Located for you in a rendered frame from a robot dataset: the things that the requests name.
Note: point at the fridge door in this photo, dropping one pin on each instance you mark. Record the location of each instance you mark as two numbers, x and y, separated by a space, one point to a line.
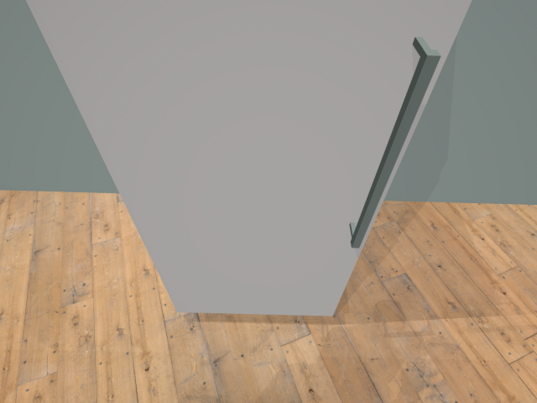
244 135

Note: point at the handle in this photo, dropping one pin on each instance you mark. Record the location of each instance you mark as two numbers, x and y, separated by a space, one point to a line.
421 79

